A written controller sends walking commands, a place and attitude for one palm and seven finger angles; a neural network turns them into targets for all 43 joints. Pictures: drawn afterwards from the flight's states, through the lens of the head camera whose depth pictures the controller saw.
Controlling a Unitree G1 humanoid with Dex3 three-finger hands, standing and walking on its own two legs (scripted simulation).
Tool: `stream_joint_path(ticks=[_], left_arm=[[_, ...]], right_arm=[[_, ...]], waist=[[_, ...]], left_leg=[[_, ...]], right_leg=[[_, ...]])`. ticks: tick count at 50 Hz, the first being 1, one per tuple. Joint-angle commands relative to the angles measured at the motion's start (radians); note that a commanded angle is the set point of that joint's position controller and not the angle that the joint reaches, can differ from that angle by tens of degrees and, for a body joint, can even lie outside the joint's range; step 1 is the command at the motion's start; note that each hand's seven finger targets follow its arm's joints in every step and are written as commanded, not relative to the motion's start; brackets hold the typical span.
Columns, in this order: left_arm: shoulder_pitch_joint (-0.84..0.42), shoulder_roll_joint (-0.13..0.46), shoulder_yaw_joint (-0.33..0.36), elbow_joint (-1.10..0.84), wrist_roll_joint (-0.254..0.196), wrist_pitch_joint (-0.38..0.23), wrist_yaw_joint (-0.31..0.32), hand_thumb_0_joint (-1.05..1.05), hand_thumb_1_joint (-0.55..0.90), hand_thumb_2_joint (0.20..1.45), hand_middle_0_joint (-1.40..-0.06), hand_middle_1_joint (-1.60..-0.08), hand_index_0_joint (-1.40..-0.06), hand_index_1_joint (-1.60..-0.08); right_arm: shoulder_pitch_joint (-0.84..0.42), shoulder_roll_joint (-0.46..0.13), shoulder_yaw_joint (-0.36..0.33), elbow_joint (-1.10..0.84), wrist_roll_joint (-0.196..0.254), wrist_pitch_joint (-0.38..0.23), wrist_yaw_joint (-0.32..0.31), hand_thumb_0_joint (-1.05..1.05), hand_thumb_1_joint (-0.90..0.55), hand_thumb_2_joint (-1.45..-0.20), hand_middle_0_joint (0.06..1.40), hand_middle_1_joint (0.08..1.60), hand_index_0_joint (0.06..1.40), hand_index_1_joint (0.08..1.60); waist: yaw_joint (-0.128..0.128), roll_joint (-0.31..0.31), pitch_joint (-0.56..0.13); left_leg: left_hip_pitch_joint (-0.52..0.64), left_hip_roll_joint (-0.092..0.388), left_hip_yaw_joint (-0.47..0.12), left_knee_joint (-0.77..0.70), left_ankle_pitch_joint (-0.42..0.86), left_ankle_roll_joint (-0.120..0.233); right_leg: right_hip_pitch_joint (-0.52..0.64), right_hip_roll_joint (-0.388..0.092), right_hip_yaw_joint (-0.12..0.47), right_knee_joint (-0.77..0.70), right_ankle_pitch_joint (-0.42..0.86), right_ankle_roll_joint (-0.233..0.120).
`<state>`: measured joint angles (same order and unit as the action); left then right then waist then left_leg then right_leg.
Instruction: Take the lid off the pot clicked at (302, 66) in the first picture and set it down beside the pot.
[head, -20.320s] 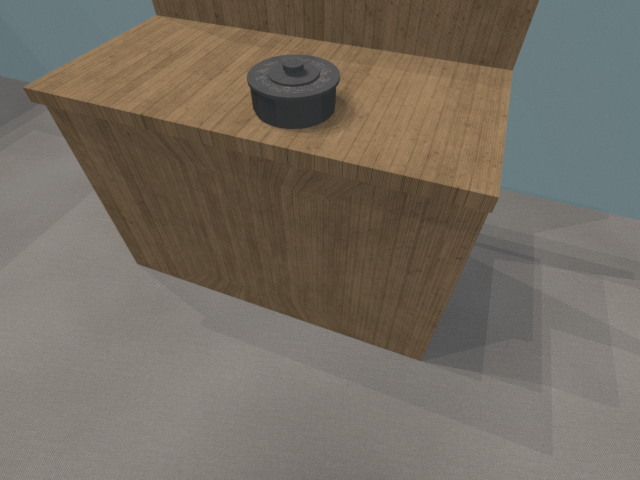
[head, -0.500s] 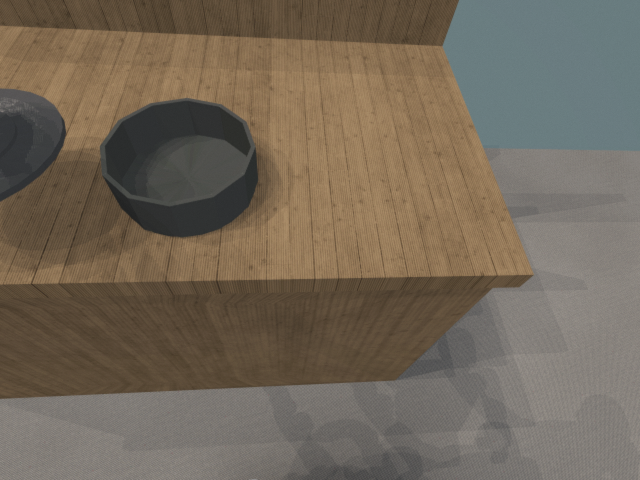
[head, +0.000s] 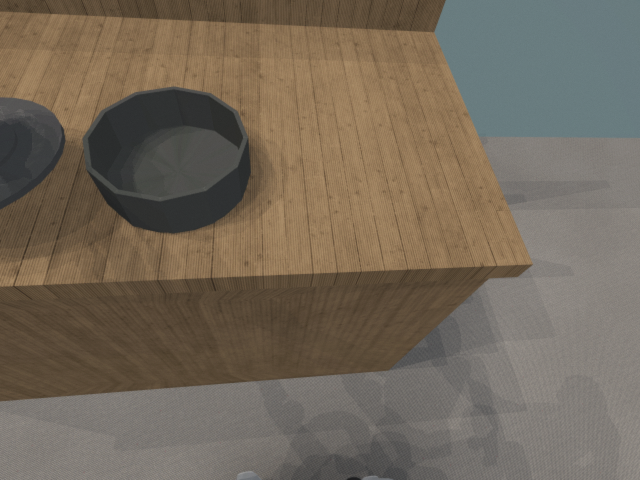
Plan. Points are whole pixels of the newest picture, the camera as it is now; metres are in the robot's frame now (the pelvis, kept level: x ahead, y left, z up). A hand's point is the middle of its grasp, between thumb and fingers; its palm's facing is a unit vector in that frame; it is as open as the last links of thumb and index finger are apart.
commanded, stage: lower the lid onto the table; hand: left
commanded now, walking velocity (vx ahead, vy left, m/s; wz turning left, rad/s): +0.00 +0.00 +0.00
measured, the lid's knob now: out of the picture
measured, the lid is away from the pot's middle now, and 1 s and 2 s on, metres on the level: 0.22 0.23 0.23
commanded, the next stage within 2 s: open the fingers wide in 1.00 s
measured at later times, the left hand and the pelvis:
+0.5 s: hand out of the picture +0.46 +0.37 +0.11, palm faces -0.47 -0.24 -0.85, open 6.6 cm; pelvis +0.00 +0.00 -0.01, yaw -1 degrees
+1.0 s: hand out of the picture +0.47 +0.37 +0.09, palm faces -0.49 -0.22 -0.85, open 6.6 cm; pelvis -0.01 +0.00 -0.02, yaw -1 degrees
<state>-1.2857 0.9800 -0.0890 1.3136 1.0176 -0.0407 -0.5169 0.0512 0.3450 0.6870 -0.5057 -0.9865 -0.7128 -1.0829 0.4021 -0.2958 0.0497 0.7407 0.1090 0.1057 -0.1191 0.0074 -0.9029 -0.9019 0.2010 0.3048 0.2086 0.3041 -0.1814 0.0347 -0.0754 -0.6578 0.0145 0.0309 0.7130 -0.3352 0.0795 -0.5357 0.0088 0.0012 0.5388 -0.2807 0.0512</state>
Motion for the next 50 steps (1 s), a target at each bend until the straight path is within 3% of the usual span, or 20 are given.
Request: stream_joint_path(ticks=[1,4,7,9,13,16,19,20,24,29,30,31,34,35,38,43,45,48,49,50], left_arm=[[-0.527,0.294,0.059,-0.247,0.004,-0.009,0.061,0.0,0.754,0.876,-0.721,-1.113,-0.858,-1.15],[-0.516,0.295,0.059,-0.274,-0.007,-0.021,0.063,0.0,0.754,0.876,-0.721,-1.113,-0.858,-1.15],[-0.511,0.379,0.107,-0.249,0.015,-0.02,0.074,0.0,0.754,0.876,-0.721,-1.113,-0.858,-1.15],[-0.47,0.319,0.063,-0.223,0.003,-0.027,0.068,0.0,0.754,0.876,-0.721,-1.113,-0.858,-1.15],[-0.452,0.357,0.079,-0.2,0.009,-0.018,0.072,0.0,0.754,0.876,-0.721,-1.113,-0.858,-1.15],[-0.47,0.375,0.093,-0.236,0.007,-0.023,0.073,0.0,0.754,0.876,-0.721,-1.113,-0.858,-1.15],[-0.468,0.319,0.068,-0.285,-0.016,-0.032,0.067,0.0,0.754,0.876,-0.721,-1.113,-0.858,-1.15],[-0.477,0.376,0.113,-0.282,-0.005,-0.027,0.075,0.0,0.754,0.876,-0.721,-1.113,-0.858,-1.15],[-0.414,0.291,0.06,-0.237,-0.024,-0.033,0.063,0.0,0.754,0.876,-0.721,-1.113,-0.858,-1.15],[-0.429,0.307,0.074,-0.275,-0.027,-0.04,0.07,0.0,0.754,0.876,-0.721,-1.113,-0.858,-1.15],[-0.446,0.36,0.109,-0.276,-0.012,-0.037,0.079,0.0,0.754,0.876,-0.721,-1.113,-0.858,-1.15],[-0.433,0.309,0.074,-0.242,-0.011,-0.034,0.076,0.0,0.754,0.876,-0.721,-1.113,-0.858,-1.15],[-0.421,0.313,0.082,-0.272,-0.024,-0.048,0.077,0.0,0.754,0.876,-0.721,-1.113,-0.858,-1.15],[-0.451,0.36,0.113,-0.292,-0.012,-0.046,0.086,0.0,0.754,0.876,-0.721,-1.113,-0.858,-1.15],[-0.38,0.324,0.086,-0.197,-0.011,-0.045,0.082,0.0,0.754,0.876,-0.721,-1.113,-0.858,-1.15],[-0.353,0.322,0.076,-0.176,-0.009,-0.052,0.082,0.0,0.754,0.876,-0.721,-1.113,-0.858,-1.15],[-0.382,0.372,0.108,-0.214,-0.004,-0.059,0.088,0.0,0.754,0.876,-0.721,-1.113,-0.858,-1.15],[-0.372,0.335,0.085,-0.198,-0.006,-0.059,0.084,0.0,0.754,0.876,-0.721,-1.113,-0.858,-1.15],[-0.373,0.32,0.084,-0.222,-0.014,-0.069,0.083,0.0,0.754,0.876,-0.721,-1.113,-0.858,-1.15],[-0.392,0.357,0.109,-0.218,0.0,-0.062,0.089,0.0,0.754,0.876,-0.721,-1.113,-0.858,-1.15]], right_arm=[[0.147,-0.215,-0.066,-0.03,-0.005,-0.013,-0.023,0.0,-0.9,-0.9,0.2,0.3,0.2,0.3],[0.138,-0.213,-0.058,-0.032,-0.002,-0.019,-0.03,0.0,-0.9,-0.9,0.2,0.3,0.2,0.3],[0.153,-0.214,-0.058,-0.035,-0.005,-0.013,-0.032,0.0,-0.9,-0.9,0.2,0.3,0.2,0.3],[0.137,-0.207,-0.048,-0.041,0.004,-0.017,-0.036,0.0,-0.9,-0.9,0.2,0.3,0.2,0.3],[0.134,-0.215,-0.046,-0.046,0.002,-0.01,-0.037,0.0,-0.9,-0.9,0.2,0.3,0.2,0.3],[0.138,-0.215,-0.048,-0.043,0.004,-0.01,-0.044,0.0,-0.9,-0.9,0.2,0.3,0.2,0.3],[0.135,-0.207,-0.05,-0.038,0.005,-0.019,-0.049,0.0,-0.9,-0.9,0.2,0.3,0.2,0.3],[0.149,-0.216,-0.059,-0.03,0.0,-0.013,-0.047,0.0,-0.9,-0.9,0.2,0.3,0.2,0.3],[0.13,-0.209,-0.048,-0.031,0.005,-0.017,-0.049,0.0,-0.9,-0.9,0.2,0.3,0.2,0.3],[0.128,-0.207,-0.05,-0.027,0.003,-0.016,-0.052,0.0,-0.9,-0.9,0.2,0.3,0.2,0.3],[0.143,-0.214,-0.055,-0.026,-0.002,-0.009,-0.05,0.0,-0.9,-0.9,0.2,0.3,0.2,0.3],[0.137,-0.208,-0.054,-0.028,0.001,-0.012,-0.051,0.0,-0.9,-0.9,0.2,0.3,0.2,0.3],[0.125,-0.206,-0.049,-0.031,0.002,-0.014,-0.056,0.0,-0.9,-0.9,0.2,0.3,0.2,0.3],[0.14,-0.212,-0.057,-0.026,-0.005,-0.01,-0.053,0.0,-0.9,-0.9,0.2,0.3,0.2,0.3],[0.131,-0.21,-0.048,-0.038,0.001,-0.008,-0.052,0.0,-0.9,-0.9,0.2,0.3,0.2,0.3],[0.119,-0.211,-0.041,-0.053,0.006,0.0,-0.054,0.0,-0.9,-0.9,0.2,0.3,0.2,0.3],[0.125,-0.214,-0.043,-0.046,0.002,0.006,-0.056,0.0,-0.9,-0.9,0.2,0.3,0.2,0.3],[0.125,-0.212,-0.043,-0.051,0.006,0.01,-0.054,0.0,-0.9,-0.9,0.2,0.3,0.2,0.3],[0.123,-0.206,-0.04,-0.049,0.006,0.008,-0.058,0.0,-0.9,-0.9,0.2,0.3,0.2,0.3],[0.137,-0.211,-0.049,-0.045,0.0,0.015,-0.053,0.0,-0.9,-0.9,0.2,0.3,0.2,0.3]], waist=[[-0.001,0.246,-0.45],[0.008,0.263,-0.462],[0.001,0.218,-0.475],[0.004,0.223,-0.44],[-0.001,0.209,-0.402],[-0.002,0.239,-0.45],[0.001,0.278,-0.487],[-0.006,0.271,-0.504],[-0.006,0.255,-0.439],[-0.005,0.281,-0.472],[-0.007,0.276,-0.487],[-0.014,0.292,-0.465],[-0.005,0.274,-0.48],[-0.009,0.295,-0.507],[-0.016,0.215,-0.437],[-0.017,0.205,-0.415],[-0.011,0.223,-0.459],[-0.016,0.237,-0.437],[-0.005,0.251,-0.46],[-0.014,0.252,-0.482]], left_leg=[[0.55,0.01,-0.074,-0.033,0.561,-0.038],[0.559,0.013,-0.071,-0.033,0.582,-0.039],[0.505,0.001,-0.059,-0.014,0.539,-0.027],[0.487,0.003,-0.056,-0.022,0.543,-0.032],[0.425,0.0,-0.05,-0.023,0.412,-0.023],[0.462,0.004,-0.055,-0.008,0.461,-0.024],[0.525,0.016,-0.064,0.0,0.571,-0.033],[0.54,0.021,-0.072,0.015,0.581,-0.034],[0.494,0.018,-0.064,0.01,0.563,-0.033],[0.509,0.022,-0.064,0.025,0.584,-0.035],[0.512,0.022,-0.077,0.031,0.574,-0.039],[0.503,0.019,-0.075,0.032,0.561,-0.039],[0.495,0.021,-0.071,0.035,0.58,-0.037],[0.515,0.025,-0.078,0.04,0.572,-0.04],[0.43,0.016,-0.071,0.038,0.487,-0.03],[0.379,0.013,-0.065,0.041,0.417,-0.028],[0.399,0.018,-0.068,0.054,0.47,-0.032],[0.394,0.019,-0.074,0.053,0.444,-0.033],[0.427,0.024,-0.084,0.059,0.537,-0.043],[0.44,0.026,-0.087,0.072,0.535,-0.042]], right_leg=[[-0.09,0.088,-0.066,-0.014,0.209,-0.055],[-0.088,0.088,-0.072,-0.003,0.21,-0.059],[-0.047,0.087,-0.06,0.005,0.242,-0.051],[-0.067,0.09,-0.07,0.014,0.224,-0.054],[-0.07,0.086,-0.061,0.014,0.192,-0.055],[-0.078,0.088,-0.059,0.023,0.202,-0.052],[-0.108,0.092,-0.073,0.033,0.21,-0.052],[-0.117,0.091,-0.064,0.031,0.217,-0.046],[-0.145,0.092,-0.074,0.04,0.197,-0.051],[-0.148,0.093,-0.072,0.051,0.205,-0.051],[-0.153,0.093,-0.068,0.051,0.197,-0.048],[-0.173,0.092,-0.069,0.051,0.191,-0.051],[-0.161,0.094,-0.073,0.065,0.198,-0.052],[-0.167,0.093,-0.067,0.062,0.192,-0.048],[-0.166,0.091,-0.067,0.066,0.181,-0.049],[-0.179,0.09,-0.065,0.082,0.153,-0.051],[-0.174,0.091,-0.064,0.093,0.165,-0.047],[-0.203,0.09,-0.066,0.095,0.152,-0.052],[-0.213,0.095,-0.077,0.109,0.161,-0.054],[-0.222,0.094,-0.069,0.106,0.161,-0.047]])
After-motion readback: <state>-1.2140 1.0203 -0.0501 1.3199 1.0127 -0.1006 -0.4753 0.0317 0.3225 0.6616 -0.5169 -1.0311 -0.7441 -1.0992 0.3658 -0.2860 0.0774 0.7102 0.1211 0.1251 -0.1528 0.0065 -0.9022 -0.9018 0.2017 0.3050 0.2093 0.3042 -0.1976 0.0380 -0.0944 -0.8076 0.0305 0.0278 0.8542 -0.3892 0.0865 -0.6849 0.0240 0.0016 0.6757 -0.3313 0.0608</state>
